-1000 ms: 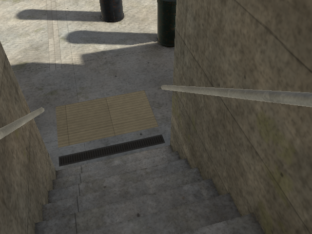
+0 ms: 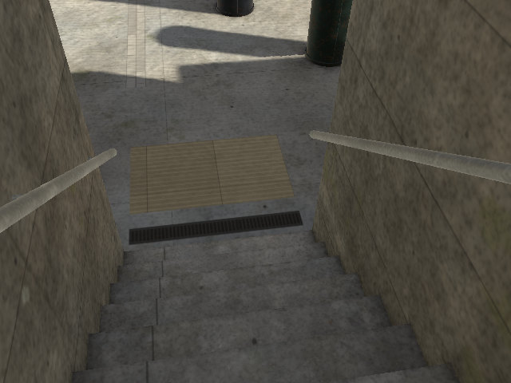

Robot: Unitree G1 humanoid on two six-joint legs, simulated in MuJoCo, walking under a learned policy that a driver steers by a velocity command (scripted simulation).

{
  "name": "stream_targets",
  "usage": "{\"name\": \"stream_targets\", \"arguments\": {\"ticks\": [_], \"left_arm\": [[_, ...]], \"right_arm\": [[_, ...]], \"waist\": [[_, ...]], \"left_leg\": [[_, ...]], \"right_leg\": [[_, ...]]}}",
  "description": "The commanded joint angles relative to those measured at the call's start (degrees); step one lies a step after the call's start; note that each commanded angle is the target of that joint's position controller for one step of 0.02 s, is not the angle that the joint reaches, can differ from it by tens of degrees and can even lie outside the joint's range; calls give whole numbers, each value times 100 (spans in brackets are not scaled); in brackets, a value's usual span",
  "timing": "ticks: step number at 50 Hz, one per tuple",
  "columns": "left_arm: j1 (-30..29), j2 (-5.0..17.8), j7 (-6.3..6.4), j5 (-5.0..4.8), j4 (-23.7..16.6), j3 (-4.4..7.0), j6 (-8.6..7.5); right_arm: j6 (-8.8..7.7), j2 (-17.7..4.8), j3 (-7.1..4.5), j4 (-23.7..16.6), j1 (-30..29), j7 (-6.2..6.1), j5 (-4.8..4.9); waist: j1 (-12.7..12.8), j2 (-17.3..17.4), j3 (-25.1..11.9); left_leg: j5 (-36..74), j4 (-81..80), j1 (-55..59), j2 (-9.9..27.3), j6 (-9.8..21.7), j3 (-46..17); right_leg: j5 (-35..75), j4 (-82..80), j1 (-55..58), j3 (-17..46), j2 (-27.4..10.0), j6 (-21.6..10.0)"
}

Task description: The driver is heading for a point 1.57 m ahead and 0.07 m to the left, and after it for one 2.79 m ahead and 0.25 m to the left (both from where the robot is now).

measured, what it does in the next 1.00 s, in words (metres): steps on the spot, turning left: right foot, then left foot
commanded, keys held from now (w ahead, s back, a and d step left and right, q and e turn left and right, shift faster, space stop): q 0.30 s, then no key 0.70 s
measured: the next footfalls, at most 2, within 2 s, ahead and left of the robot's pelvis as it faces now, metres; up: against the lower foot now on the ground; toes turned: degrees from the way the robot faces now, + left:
right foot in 0.40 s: +0.06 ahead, -0.13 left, +0.00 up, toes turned +15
left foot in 0.84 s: +0.01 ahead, +0.10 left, +0.00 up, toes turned +18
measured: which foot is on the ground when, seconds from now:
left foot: down 0.00-0.40, up 0.42-0.82, down 0.84-1.00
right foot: up 0.00-0.38, down 0.40-1.00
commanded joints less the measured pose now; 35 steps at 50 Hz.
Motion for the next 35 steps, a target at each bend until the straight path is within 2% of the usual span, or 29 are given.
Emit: {"name": "stream_targets", "arguments": {"ticks": [1,3,5,6,7,8,9,10,11,12,13,14,15,16,17,18,19,20,21,22,23,25,26,27,28,29,31,33,35], "left_arm": [[-397,109,152,69,-500,-120,50],[57,163,108,220,-362,-170,35],[100,507,47,201,-414,-101,16],[-273,554,116,157,-633,-69,32],[-720,309,116,137,-707,-170,94],[-904,77,109,119,-694,-241,157],[-210,127,95,147,-402,-219,178],[256,244,24,313,-246,-186,177],[13,164,-11,352,-397,-207,147],[-1068,14,2,142,-689,-287,180],[-1484,-56,-13,60,-658,-298,177],[57,38,-67,217,-271,-218,162],[498,142,-82,202,-273,-136,156],[-598,119,-97,-85,-652,-130,188],[-999,233,-143,-198,-741,-109,236],[-657,189,-156,-232,-614,-84,276],[234,206,-178,-110,-360,2,297],[571,505,-164,-69,-223,165,245],[1268,881,-81,112,-136,298,199],[2145,1409,-144,441,-41,492,166],[2076,1134,-217,570,166,417,200],[868,320,-516,45,-2,168,243],[369,137,-591,-81,-15,95,164],[1,250,-640,-32,-58,81,84],[-234,413,-628,26,-63,78,17],[-260,455,-593,8,40,55,-30],[603,321,-389,-62,451,-55,-128],[1114,248,-296,8,770,-163,-227],[918,219,-312,-61,862,-264,-297]], "right_arm": [[-97,-402,-32,51,865,-94,3],[-126,-424,0,46,653,-60,-166],[-102,-798,-45,-335,9,-5,-136],[-62,-757,-44,-467,-40,-44,-40],[-40,-757,-101,-428,307,-95,132],[-51,-667,-86,-302,675,-139,156],[-83,-733,-73,-335,538,-108,-47],[-114,-764,-66,-458,116,-33,-96],[-115,-659,-45,-518,-1,-64,-52],[12,-654,-157,-595,205,-140,319],[-4,-514,-95,-408,568,-191,318],[-59,-450,-4,-351,368,-113,-40],[-78,-483,-18,-557,-67,-54,-47],[41,-730,-200,-553,28,-101,322],[63,-786,-217,-539,41,-90,405],[125,-825,-221,-521,-279,-34,402],[136,-666,-124,-660,-607,-20,230],[86,-415,-95,-631,-560,-43,233],[91,54,7,-692,-227,-102,347],[191,204,-8,-1253,-749,-345,364],[273,160,66,-1211,-1203,-454,128],[468,-65,98,-774,-675,-506,9],[494,-97,146,-529,43,-375,-128],[496,-181,162,-409,568,-139,-200],[503,-161,172,-297,780,54,-139],[479,-176,182,-240,790,179,-41],[417,-109,290,-324,355,163,126],[412,-27,377,-405,-11,117,131],[435,81,459,-493,-303,192,80]], "waist": [[-252,333,319],[13,733,61],[198,379,20],[55,369,32],[-234,-58,104],[-419,245,229],[-147,886,155],[99,772,97],[77,569,119],[-397,-68,478],[-678,264,329],[-37,917,-42],[291,744,140],[-112,305,583],[-378,401,447],[-94,636,303],[307,716,-42],[530,-43,-133],[569,-613,-585],[1043,-1381,-289],[1020,-182,403],[416,-377,26],[-63,-461,-254],[-520,-387,-247],[-668,-331,-192],[-585,-226,-36],[-13,-354,269],[280,-501,387],[278,-553,324]], "left_leg": [[859,-762,1265,1451,1037,-2160],[1989,-316,768,1418,1140,-2209],[2406,-179,-185,1270,1229,-2359],[2303,-182,133,1337,1395,-2652],[1197,-438,930,1295,1407,-2938],[278,-640,1002,1306,1416,-3344],[355,-634,738,1408,1436,-3670],[1038,-473,261,1339,1442,-3527],[1611,-227,187,1248,1403,-3336],[761,-546,1032,1181,1367,-3421],[537,-506,1001,960,1252,-3470],[872,-285,-121,1085,1170,-3632],[1449,-233,-694,1200,1309,-3524],[1099,-779,-12,1224,1392,-3503],[636,-934,75,1040,1276,-3646],[426,-896,-13,1045,1279,-3712],[1072,-683,-1065,847,1203,-3380],[144,-85,-1382,531,853,-3088],[-850,1142,-2732,-302,151,-2086],[-2561,2426,-5169,-1216,-471,-1756],[-1580,3217,-6309,-746,-724,-2042],[-419,4560,-5594,-587,-958,-1506],[79,5621,-4523,-545,-955,-1009],[437,6672,-3728,-453,-960,-436],[647,7318,-3177,-320,-999,-110],[852,7400,-2996,-159,-1053,-25],[1070,7149,-3746,135,-1110,-185],[1456,6352,-4270,408,-1182,-398],[1822,4831,-3993,834,-1359,-205]], "right_leg": [[377,-1463,-1262,274,-402,236],[371,-438,-748,225,-315,207],[-142,170,3,98,-109,291],[-520,-179,-317,227,-118,395],[-963,-2239,-652,313,-170,540],[-1153,-2891,-467,334,-184,530],[-487,-2006,-29,563,-177,410],[-589,-1212,488,378,-27,346],[-888,-1020,479,189,95,196],[-1829,-3759,-250,176,139,292],[-1760,-4147,351,81,259,261],[-361,-2149,1790,229,171,98],[-663,-2007,2177,116,202,55],[-2610,-4601,1593,-43,428,85],[-2026,-5089,2072,-214,580,40],[-1173,-5792,2706,-116,540,-57],[-502,-4893,4369,-431,708,-152],[-102,-6293,5095,551,143,-595],[2460,-5957,6956,1709,-980,-1684],[3043,-6626,7886,4368,-2457,-3289],[2651,-7018,7495,4399,-2639,-3354],[2850,-6685,5810,2803,-1829,-2686],[3317,-6457,4609,1886,-1185,-2344],[3018,-6548,3400,1342,-817,-2121],[2326,-6816,2548,1075,-629,-2039],[1370,-6961,2201,854,-510,-1886],[-156,-6946,2853,1061,-578,-1711],[-491,-6834,3587,1347,-735,-1714],[-1039,-6849,3702,1369,-748,-1577]]}}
